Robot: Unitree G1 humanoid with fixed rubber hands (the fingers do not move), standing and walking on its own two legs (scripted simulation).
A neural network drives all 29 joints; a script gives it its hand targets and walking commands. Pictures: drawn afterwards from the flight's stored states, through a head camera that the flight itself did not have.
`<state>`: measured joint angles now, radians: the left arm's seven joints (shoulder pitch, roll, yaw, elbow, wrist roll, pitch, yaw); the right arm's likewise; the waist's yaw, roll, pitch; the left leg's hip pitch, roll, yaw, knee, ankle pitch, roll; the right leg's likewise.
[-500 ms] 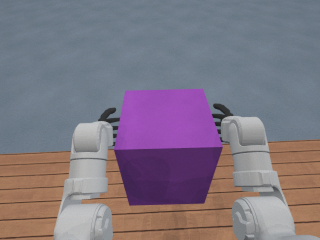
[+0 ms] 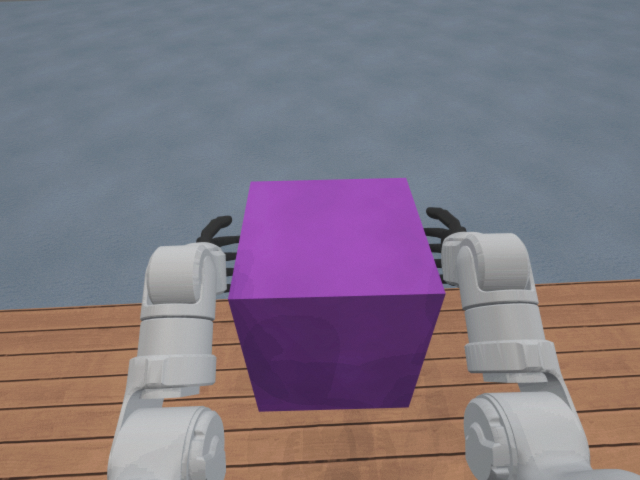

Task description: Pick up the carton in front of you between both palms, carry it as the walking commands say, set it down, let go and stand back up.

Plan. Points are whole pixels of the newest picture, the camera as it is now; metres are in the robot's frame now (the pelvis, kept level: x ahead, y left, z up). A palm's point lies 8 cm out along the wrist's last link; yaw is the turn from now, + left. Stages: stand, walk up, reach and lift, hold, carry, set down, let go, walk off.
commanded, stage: carry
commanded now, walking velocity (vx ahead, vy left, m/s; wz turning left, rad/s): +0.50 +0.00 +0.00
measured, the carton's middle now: (331, 296) +0.35 +0.00 +0.05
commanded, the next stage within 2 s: none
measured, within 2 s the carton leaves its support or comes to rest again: neither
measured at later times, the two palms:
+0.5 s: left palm (182, 219) +0.46 +0.21 +0.10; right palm (382, 209) +0.47 -0.09 +0.11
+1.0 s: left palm (230, 163) +0.72 +0.19 +0.03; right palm (369, 153) +0.75 -0.11 +0.03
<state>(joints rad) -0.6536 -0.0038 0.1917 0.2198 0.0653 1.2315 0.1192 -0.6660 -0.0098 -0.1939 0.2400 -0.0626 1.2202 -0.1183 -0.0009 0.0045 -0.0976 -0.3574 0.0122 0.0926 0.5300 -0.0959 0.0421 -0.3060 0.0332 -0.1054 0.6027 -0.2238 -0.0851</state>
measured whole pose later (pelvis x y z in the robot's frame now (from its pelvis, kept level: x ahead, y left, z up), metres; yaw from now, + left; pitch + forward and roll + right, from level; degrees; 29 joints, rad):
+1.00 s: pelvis +0.39 +0.03 -0.05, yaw +2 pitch +4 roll +1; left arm -0.58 -0.04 0.20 0.12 0.08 1.18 0.13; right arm -0.62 0.00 -0.18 0.17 -0.05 1.17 -0.13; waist 0.02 0.00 0.01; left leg -0.53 0.00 0.01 1.26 -0.44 0.04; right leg -0.44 0.05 -0.12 0.60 -0.13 -0.13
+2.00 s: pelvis +1.00 +0.06 -0.12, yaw +2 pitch +4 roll +0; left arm -0.60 -0.04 0.19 0.18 0.10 1.16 0.12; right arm -0.61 -0.02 -0.19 0.20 -0.04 1.15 -0.10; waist 0.01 0.02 -0.06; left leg -0.35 -0.05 0.02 1.26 -0.50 0.05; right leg -0.48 0.06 -0.14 0.58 -0.14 -0.15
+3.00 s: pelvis +1.61 +0.06 -0.11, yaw +2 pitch +4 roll -1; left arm -0.18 -0.14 0.09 -0.25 0.12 1.23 0.09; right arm -0.17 0.13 -0.15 -0.28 -0.12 1.23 -0.08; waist 0.01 0.03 -0.15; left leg -0.31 0.04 0.05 1.05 -0.45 0.01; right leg -0.38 -0.02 -0.22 0.48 -0.18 -0.07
